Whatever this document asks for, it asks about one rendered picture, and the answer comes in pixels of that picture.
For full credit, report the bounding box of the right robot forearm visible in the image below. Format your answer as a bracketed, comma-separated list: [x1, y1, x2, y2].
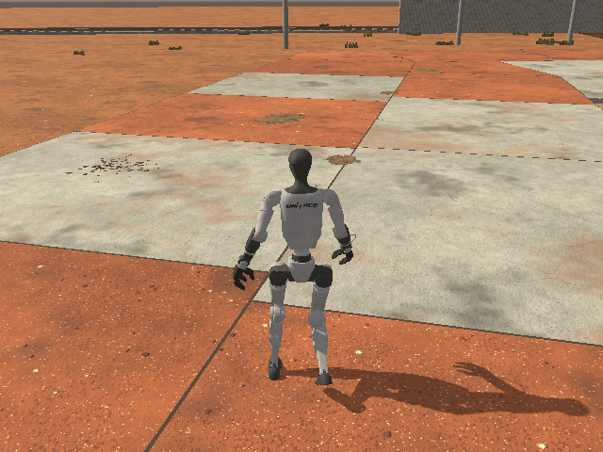
[337, 224, 352, 253]

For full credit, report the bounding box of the left robot forearm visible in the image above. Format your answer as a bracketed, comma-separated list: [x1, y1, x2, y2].
[236, 227, 260, 269]

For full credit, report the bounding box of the left robot upper arm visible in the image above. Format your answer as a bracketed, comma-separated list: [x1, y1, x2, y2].
[252, 190, 282, 243]

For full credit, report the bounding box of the left robot thigh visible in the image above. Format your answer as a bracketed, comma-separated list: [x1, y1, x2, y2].
[269, 262, 288, 323]

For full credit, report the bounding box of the right robot hand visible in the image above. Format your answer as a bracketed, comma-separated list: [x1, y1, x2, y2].
[332, 249, 353, 265]

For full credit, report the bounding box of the right robot upper arm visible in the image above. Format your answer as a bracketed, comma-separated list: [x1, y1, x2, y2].
[320, 188, 348, 239]

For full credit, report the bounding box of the left robot hand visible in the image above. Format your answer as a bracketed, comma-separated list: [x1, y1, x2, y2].
[233, 265, 254, 290]

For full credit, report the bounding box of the humanoid robot head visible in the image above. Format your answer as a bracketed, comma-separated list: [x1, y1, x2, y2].
[285, 149, 318, 194]

